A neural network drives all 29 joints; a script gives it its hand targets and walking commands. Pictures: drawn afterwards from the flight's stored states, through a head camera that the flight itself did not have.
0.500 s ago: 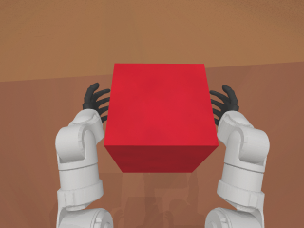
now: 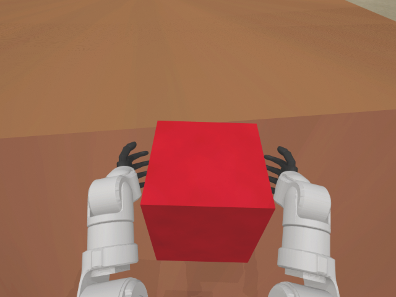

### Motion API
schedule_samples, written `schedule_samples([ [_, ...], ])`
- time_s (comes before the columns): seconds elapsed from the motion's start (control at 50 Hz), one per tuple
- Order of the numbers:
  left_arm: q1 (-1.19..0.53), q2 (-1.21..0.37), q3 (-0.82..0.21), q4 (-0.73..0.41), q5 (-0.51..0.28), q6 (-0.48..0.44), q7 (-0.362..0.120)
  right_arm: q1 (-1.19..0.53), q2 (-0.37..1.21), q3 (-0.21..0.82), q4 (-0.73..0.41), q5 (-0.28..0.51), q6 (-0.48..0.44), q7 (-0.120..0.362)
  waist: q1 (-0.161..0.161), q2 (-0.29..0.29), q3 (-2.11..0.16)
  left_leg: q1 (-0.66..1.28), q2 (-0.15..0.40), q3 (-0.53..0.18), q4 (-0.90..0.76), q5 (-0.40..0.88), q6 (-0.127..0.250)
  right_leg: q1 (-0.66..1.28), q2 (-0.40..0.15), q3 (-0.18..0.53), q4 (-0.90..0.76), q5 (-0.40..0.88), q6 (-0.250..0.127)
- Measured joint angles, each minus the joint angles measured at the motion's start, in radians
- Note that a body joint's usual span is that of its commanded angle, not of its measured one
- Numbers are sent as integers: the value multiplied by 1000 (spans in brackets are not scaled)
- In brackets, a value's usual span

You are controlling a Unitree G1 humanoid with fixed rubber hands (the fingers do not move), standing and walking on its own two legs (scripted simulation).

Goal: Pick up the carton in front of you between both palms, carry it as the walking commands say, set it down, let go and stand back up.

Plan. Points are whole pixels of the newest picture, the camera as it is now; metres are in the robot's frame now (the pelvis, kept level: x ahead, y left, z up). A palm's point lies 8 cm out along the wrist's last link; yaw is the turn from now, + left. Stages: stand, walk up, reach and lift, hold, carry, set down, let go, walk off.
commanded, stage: carry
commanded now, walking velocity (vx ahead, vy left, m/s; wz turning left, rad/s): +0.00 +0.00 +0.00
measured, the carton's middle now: (204, 194) +0.34 +0.00 +0.03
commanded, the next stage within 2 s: none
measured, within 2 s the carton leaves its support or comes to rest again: neither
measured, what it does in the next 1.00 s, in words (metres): stands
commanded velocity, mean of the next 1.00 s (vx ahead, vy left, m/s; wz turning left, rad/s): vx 0.00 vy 0.00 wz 0.00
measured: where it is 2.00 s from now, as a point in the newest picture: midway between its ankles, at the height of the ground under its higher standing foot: outside the picture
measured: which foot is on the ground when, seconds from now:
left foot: down 0.00-1.00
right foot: down 0.00-1.00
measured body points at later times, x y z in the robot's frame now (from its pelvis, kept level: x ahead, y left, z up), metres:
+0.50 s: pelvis -0.02 +0.00 +0.00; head -0.05 +0.00 +0.45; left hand +0.32 +0.16 +0.11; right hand +0.32 -0.16 +0.11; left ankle -0.04 +0.11 -0.73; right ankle -0.01 -0.08 -0.73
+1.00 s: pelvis -0.03 +0.00 +0.00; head -0.06 -0.01 +0.45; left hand +0.30 +0.15 +0.11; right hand +0.30 -0.16 +0.11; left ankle -0.04 +0.11 -0.73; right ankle -0.01 -0.08 -0.73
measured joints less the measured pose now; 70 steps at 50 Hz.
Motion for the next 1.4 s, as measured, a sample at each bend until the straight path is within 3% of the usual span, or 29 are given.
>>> schedule_samples([
  [0.14, 16, 9, -31, -25, -2, -31, 10, 20, -10, 30, -27, 5, -32, -7, 2, -1, -3, 1, 0, 2, -8, 8, 1, 0, -1, 0, -7, 8, 1],
  [1.26, 31, 9, -33, -26, 1, -27, 8, 29, -10, 38, -27, 5, -23, -10, -4, 2, 5, -32, 8, 6, -22, 71, -7, -26, -1, -9, -35, 75, -11],
  [1.34, 33, 1, -41, -44, -5, -22, 14, 38, -18, 37, -51, 23, -17, -14, -4, -2, -15, -61, 14, 6, 53, -55, 15, -29, 1, -16, -19, 40, -23],
  [1.4, 22, 4, -53, -77, -18, -15, 29, 25, -30, 38, -76, 46, -13, -22, -4, -18, -26, -69, 10, 26, 61, -46, 36, -33, -8, -19, -17, 33, -24],
])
